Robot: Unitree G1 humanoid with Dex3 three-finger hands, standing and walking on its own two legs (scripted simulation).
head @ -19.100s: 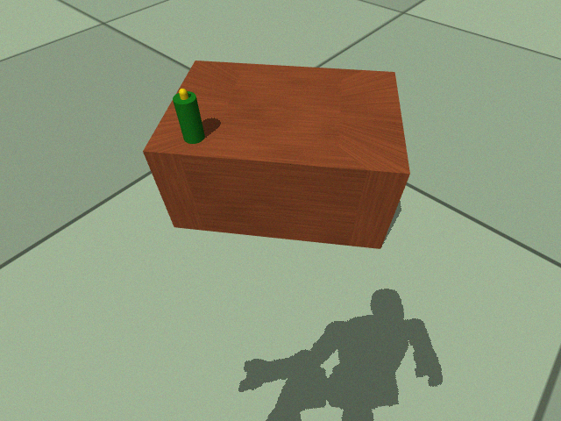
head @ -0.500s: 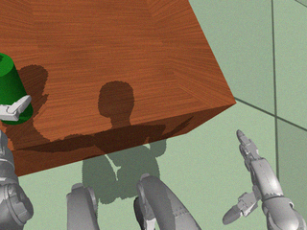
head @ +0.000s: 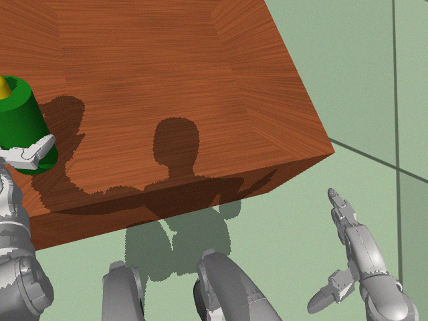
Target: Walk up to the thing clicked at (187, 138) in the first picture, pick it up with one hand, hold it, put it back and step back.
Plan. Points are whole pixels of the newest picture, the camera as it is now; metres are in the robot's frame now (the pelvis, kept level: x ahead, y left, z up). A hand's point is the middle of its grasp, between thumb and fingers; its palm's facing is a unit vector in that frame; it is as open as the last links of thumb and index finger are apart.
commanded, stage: lift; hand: left
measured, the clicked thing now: (17, 123) +0.49 +0.24 -0.03
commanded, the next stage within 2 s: hold in 1.42 s
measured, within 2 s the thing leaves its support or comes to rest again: neither
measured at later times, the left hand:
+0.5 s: hand (3, 142) +0.44 +0.24 +0.01, palm faces +0.27 -0.96 -0.04, open 10.9 cm
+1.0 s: hand (12, 165) +0.37 +0.20 +0.08, palm faces +0.24 -0.97 -0.03, open 10.9 cm
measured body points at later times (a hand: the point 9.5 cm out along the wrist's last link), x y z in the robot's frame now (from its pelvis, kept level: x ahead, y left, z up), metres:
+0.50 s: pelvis +0.00 +0.00 +0.03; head +0.13 +0.07 +0.45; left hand +0.42 +0.29 +0.01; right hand +0.17 -0.26 +0.05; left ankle +0.04 +0.11 -0.59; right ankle +0.00 -0.14 -0.59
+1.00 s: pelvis +0.01 -0.01 +0.07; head +0.09 +0.02 +0.51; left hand +0.35 +0.25 +0.09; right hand +0.18 -0.26 +0.07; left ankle +0.04 +0.11 -0.59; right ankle +0.00 -0.14 -0.59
